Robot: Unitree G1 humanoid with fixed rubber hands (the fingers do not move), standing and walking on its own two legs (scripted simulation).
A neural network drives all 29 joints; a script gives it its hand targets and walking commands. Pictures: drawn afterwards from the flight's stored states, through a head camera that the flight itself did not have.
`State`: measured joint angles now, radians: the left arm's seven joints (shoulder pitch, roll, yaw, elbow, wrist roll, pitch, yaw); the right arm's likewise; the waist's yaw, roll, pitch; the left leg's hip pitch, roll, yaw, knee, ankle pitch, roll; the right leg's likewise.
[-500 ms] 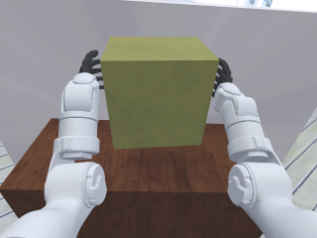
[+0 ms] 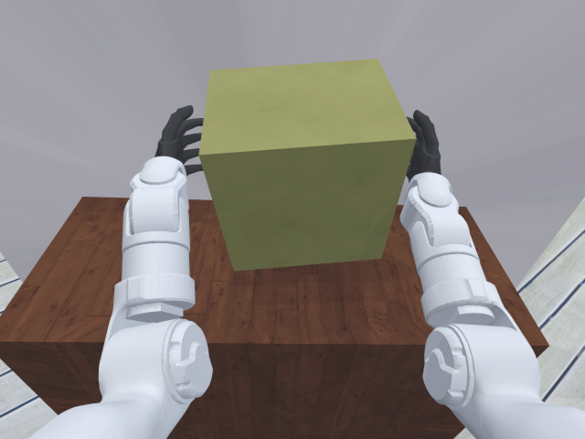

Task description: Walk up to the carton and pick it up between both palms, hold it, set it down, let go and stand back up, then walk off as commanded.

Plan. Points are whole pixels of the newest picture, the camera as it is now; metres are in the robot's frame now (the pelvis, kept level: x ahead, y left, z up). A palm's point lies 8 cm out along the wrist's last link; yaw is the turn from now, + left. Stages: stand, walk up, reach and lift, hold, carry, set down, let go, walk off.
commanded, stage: set down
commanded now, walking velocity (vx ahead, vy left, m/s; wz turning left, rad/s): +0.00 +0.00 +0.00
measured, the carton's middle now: (301, 171) +0.45 +0.00 +0.17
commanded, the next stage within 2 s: none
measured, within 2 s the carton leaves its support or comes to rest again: neither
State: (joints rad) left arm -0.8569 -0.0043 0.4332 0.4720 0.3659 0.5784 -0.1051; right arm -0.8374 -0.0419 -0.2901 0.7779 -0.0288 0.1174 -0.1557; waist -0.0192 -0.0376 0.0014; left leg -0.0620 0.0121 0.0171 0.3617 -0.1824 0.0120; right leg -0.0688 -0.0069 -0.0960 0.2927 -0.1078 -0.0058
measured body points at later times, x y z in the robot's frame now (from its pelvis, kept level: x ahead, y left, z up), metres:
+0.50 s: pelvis +0.02 +0.00 +0.00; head -0.02 +0.04 +0.45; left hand +0.41 +0.18 +0.19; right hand +0.41 -0.15 +0.20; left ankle +0.02 +0.11 -0.75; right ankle +0.04 -0.11 -0.75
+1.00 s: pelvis +0.03 +0.00 +0.00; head +0.01 +0.04 +0.45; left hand +0.43 +0.18 +0.15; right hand +0.42 -0.15 +0.16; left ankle +0.02 +0.11 -0.75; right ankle +0.04 -0.11 -0.75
